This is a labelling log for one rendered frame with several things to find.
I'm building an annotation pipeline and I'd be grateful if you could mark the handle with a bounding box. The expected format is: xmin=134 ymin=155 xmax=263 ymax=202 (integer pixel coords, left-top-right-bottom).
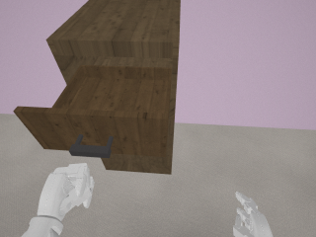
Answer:
xmin=69 ymin=134 xmax=114 ymax=158

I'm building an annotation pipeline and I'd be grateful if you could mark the drawer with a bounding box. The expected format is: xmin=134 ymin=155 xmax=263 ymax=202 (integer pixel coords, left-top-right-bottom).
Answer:
xmin=13 ymin=65 xmax=172 ymax=157

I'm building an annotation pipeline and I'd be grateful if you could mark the robot left hand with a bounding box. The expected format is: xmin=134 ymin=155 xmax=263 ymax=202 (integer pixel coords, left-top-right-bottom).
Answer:
xmin=37 ymin=163 xmax=95 ymax=221

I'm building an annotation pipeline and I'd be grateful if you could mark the cabinet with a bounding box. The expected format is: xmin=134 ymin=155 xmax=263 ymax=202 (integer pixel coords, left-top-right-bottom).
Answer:
xmin=46 ymin=0 xmax=181 ymax=175

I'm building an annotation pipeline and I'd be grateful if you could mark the robot right hand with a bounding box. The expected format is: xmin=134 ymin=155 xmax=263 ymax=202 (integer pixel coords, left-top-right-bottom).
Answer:
xmin=233 ymin=192 xmax=274 ymax=237

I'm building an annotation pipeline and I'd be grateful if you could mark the left robot forearm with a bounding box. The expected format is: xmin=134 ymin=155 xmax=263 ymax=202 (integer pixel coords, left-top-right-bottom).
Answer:
xmin=22 ymin=215 xmax=64 ymax=237

